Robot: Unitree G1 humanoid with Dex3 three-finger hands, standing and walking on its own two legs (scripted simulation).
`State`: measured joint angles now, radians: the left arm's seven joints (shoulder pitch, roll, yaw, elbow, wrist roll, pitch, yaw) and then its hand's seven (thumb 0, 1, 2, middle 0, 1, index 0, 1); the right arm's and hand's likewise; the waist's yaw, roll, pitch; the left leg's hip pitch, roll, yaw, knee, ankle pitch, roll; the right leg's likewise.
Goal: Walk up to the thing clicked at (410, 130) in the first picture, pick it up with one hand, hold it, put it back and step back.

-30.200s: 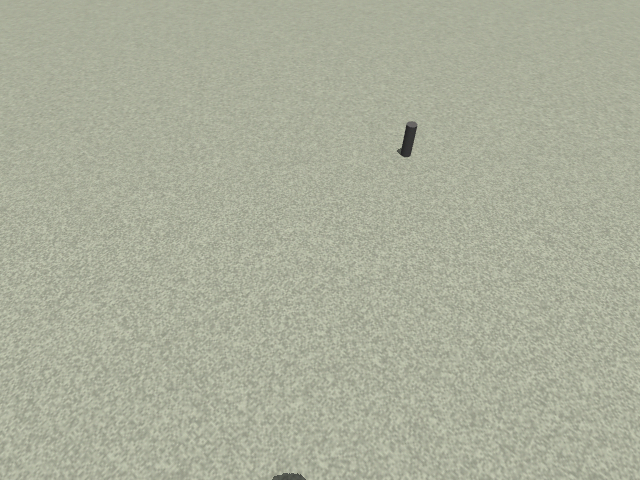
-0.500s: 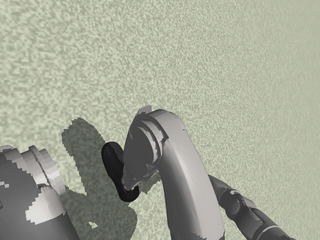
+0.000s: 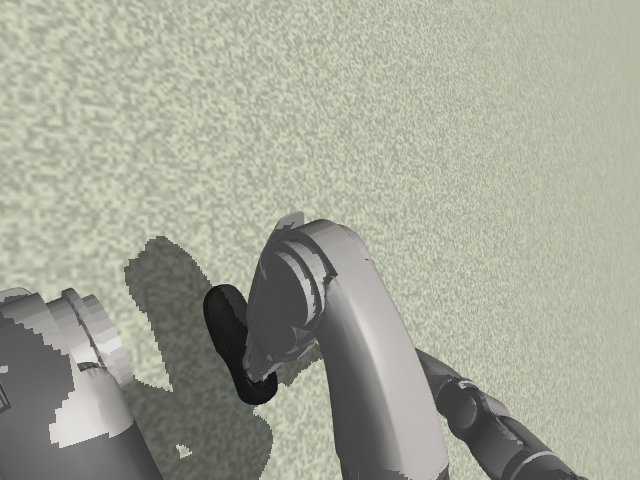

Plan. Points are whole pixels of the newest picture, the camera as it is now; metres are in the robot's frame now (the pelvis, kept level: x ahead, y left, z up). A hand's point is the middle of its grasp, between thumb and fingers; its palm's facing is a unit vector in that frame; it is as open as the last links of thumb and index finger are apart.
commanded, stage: withdraw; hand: left
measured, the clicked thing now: out of the picture +0.48 +0.33 -0.21
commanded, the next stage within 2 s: rise in 0.16 s
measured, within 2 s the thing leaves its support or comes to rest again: neither
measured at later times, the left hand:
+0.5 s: hand out of the picture +0.42 +0.46 -0.06, palm faces +0.51 -0.82 -0.27, open 17.3 cm
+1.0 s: hand out of the picture +0.29 +0.37 +0.11, palm faces +0.35 -0.79 -0.51, open 17.3 cm
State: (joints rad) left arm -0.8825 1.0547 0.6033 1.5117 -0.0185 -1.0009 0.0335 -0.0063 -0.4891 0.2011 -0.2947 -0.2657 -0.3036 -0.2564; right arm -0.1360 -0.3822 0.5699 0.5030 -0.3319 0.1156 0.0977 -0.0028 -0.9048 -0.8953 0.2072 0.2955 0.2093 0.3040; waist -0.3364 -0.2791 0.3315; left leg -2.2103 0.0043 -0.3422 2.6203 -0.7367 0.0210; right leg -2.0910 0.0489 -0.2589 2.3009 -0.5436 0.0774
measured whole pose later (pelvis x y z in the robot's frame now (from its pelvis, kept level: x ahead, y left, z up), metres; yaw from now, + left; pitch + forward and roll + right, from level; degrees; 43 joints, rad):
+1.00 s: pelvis +0.03 -0.02 +0.20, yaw +13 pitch +33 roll -5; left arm -0.19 0.52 0.34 0.49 0.07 -0.01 0.06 -0.01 -0.51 0.07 -0.07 -0.06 -0.07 -0.06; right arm 0.10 -0.25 0.04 0.53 0.05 0.16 -0.02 0.01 -0.90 -0.90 0.21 0.30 0.21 0.31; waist -0.06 0.00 -0.16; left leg -1.79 0.01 -0.06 1.89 -0.67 0.01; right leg -1.78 -0.02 -0.05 1.80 -0.59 0.02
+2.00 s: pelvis +0.11 +0.00 +0.42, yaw +16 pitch +8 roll -2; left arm 0.47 0.22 -0.02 0.01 -0.01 0.26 0.15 -0.01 -0.54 0.06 -0.06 -0.06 -0.06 -0.05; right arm 0.26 -0.20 0.04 0.48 0.02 -0.09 -0.17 0.01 -0.90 -0.90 0.21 0.30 0.21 0.31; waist -0.01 0.03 -0.12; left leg -0.61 0.02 -0.04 0.97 -0.50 0.00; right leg -0.60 -0.01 -0.05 0.91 -0.45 0.01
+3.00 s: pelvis +0.10 -0.01 +0.42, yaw +16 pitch +7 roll -2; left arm 0.46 0.21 -0.02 0.02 -0.01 0.25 0.13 -0.01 -0.57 0.03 -0.06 -0.05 -0.06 -0.05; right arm 0.28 -0.20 0.04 0.52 0.02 -0.13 -0.18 0.01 -0.90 -0.90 0.21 0.30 0.21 0.31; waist -0.02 0.03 -0.11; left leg -0.60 0.03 -0.04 0.96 -0.48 -0.01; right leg -0.60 0.00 -0.05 0.91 -0.43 0.00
